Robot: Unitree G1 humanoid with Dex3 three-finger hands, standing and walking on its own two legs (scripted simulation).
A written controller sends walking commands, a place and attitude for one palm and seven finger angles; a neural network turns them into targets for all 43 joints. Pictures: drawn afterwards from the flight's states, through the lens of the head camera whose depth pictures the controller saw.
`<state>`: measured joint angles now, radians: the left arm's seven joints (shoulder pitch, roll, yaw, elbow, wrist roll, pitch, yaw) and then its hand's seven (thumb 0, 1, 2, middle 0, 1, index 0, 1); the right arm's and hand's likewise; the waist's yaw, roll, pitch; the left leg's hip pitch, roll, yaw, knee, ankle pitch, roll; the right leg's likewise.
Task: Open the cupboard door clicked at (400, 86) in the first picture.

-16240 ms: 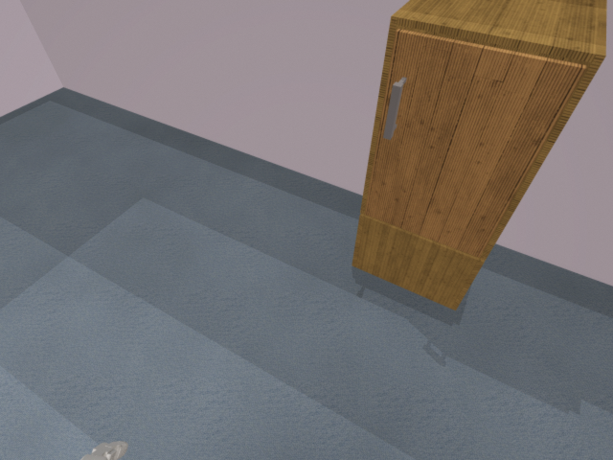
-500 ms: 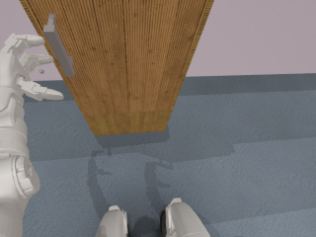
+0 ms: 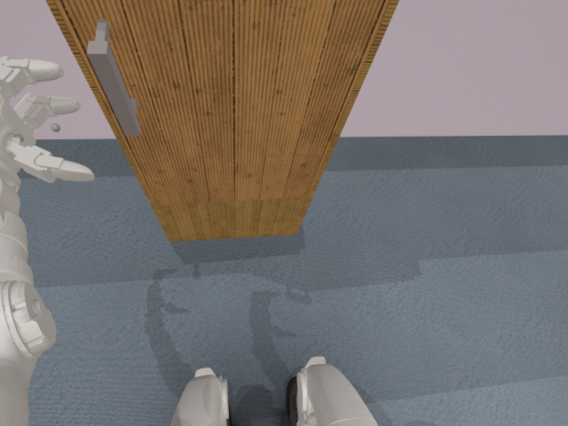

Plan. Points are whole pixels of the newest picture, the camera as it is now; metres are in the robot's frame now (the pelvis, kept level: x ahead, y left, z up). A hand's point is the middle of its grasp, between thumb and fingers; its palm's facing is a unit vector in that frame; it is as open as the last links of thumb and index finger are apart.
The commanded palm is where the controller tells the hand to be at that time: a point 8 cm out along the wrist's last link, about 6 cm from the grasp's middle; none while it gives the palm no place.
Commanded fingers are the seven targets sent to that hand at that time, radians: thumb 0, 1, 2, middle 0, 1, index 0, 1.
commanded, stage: move the hooked fingers beside the handle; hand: left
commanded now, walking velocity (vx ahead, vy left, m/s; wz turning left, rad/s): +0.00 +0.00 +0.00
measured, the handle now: (118, 83) +0.56 +0.19 +0.07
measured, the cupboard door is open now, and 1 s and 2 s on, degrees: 2 2 1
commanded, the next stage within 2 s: slide the fingers in behind the handle in 0.70 s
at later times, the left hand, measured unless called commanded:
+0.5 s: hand (60, 126) +0.49 +0.25 +0.07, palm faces +0.01 -1.00 -0.02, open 14.0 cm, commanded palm +0.47 +0.30 +0.07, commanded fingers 0.00 -0.50 0.30 -0.30 -1.20 -0.30 -1.20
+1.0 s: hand (63, 131) +0.48 +0.25 +0.06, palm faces +0.00 -1.00 -0.02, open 14.0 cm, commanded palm +0.47 +0.29 +0.07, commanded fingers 0.00 -0.50 0.30 -0.30 -1.20 -0.30 -1.20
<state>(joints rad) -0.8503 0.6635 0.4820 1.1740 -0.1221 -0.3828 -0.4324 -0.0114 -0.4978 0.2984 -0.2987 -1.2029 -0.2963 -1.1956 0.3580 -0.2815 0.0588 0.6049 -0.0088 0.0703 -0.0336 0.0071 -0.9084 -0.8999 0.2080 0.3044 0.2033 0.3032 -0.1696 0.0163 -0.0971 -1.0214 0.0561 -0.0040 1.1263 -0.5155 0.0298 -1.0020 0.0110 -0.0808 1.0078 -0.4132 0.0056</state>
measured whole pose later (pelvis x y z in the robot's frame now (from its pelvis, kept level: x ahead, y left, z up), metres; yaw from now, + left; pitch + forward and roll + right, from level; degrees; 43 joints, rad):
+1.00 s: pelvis +0.00 +0.00 +0.00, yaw +0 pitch +23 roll -5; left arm -0.82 0.62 0.46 1.12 -0.14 -0.39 -0.43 -0.01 -0.50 0.30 -0.30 -1.20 -0.30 -1.20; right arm 0.36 -0.28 0.05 0.61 -0.01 0.06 -0.03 0.01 -0.91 -0.90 0.21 0.30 0.20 0.30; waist -0.16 0.02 -0.11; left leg -1.02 0.06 -0.01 1.13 -0.51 0.03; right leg -1.00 0.01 -0.08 1.01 -0.41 0.00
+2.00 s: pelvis +0.00 -0.01 +0.00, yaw +2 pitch +22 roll -3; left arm -0.84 0.47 0.32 1.13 -0.14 -0.43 -0.22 -0.01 -0.50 0.30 -0.26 -1.21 -0.24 -1.21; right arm 0.36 -0.26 0.03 0.65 -0.02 0.03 0.00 0.01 -0.91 -0.90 0.21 0.30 0.20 0.30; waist -0.13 0.03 -0.11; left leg -1.00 0.04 -0.02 1.11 -0.50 0.01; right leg -0.98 0.00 -0.09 1.02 -0.42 -0.01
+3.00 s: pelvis +0.01 -0.01 +0.00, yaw +1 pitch +22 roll -3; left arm -0.81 0.47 0.36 1.10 -0.12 -0.43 -0.25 -0.01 -0.50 0.30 -0.25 -1.19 -0.24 -1.19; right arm 0.36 -0.26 0.03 0.63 -0.02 0.06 0.00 0.01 -0.91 -0.90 0.21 0.30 0.20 0.30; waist -0.14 0.03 -0.12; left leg -0.98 0.04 -0.01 1.10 -0.51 0.02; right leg -0.97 0.00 -0.08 1.01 -0.43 0.00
